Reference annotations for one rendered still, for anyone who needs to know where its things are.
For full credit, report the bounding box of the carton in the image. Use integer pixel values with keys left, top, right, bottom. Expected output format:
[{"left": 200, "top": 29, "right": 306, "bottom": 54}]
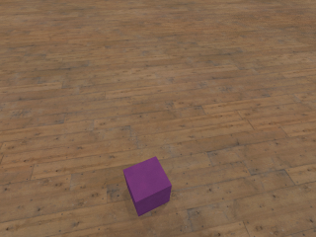
[{"left": 123, "top": 156, "right": 172, "bottom": 216}]

